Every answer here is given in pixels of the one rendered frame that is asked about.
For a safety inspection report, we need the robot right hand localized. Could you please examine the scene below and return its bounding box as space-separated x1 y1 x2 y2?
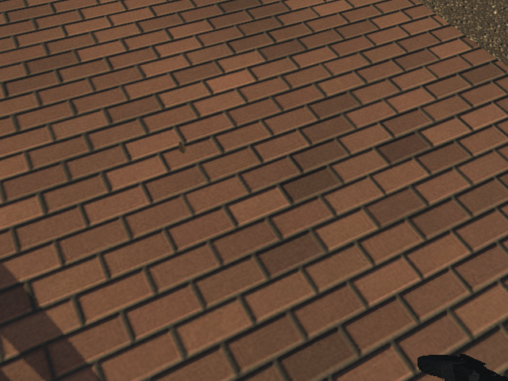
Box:
418 354 508 381

